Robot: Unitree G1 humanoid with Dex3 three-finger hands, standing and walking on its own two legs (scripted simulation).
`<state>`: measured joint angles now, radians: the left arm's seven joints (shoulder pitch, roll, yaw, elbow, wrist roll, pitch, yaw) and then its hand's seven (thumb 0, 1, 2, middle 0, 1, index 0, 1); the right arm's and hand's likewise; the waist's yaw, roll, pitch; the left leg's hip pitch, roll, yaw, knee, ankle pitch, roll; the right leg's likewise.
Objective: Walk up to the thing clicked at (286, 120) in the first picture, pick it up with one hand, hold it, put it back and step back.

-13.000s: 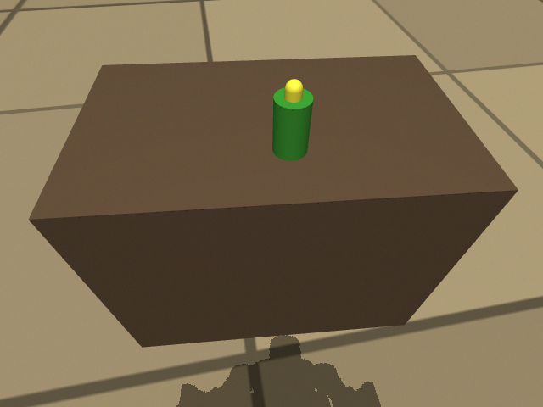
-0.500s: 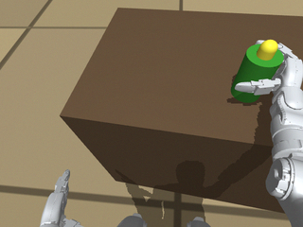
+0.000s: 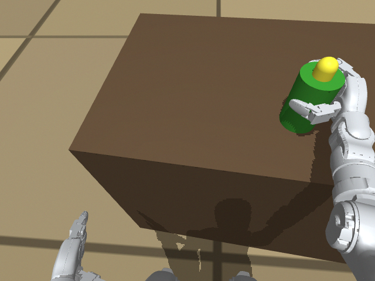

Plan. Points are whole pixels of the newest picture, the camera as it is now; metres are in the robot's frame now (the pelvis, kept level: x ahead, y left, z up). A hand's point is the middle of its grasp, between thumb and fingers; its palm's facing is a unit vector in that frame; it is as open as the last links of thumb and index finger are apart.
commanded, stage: settle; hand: right
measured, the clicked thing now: (311, 93) +0.49 -0.19 +0.11
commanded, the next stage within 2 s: lift in 0.58 s
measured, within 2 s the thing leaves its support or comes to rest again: leaves its support in 0.08 s
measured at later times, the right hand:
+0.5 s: hand (325, 77) +0.48 -0.19 +0.16, palm faces +0.13 +0.99 +0.00, open 11.0 cm
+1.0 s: hand (332, 68) +0.47 -0.19 +0.19, palm faces +0.12 +0.99 -0.01, open 11.0 cm
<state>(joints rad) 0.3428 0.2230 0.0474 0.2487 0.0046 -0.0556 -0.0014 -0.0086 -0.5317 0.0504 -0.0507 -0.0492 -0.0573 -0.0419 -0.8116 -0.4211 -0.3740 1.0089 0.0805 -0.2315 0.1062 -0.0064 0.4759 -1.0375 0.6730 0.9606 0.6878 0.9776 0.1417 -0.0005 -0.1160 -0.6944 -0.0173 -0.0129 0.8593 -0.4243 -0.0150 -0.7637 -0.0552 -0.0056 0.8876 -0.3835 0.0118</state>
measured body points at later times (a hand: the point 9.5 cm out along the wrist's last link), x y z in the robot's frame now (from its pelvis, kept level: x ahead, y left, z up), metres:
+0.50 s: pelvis +0.00 +0.00 +0.01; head +0.06 -0.01 +0.46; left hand +0.15 +0.26 -0.04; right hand +0.47 -0.25 +0.16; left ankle -0.01 +0.13 -0.69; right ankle +0.02 -0.13 -0.69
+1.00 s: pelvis +0.00 +0.00 +0.03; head +0.03 +0.00 +0.48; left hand +0.15 +0.27 -0.04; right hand +0.45 -0.24 +0.19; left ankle -0.01 +0.13 -0.69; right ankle +0.02 -0.13 -0.69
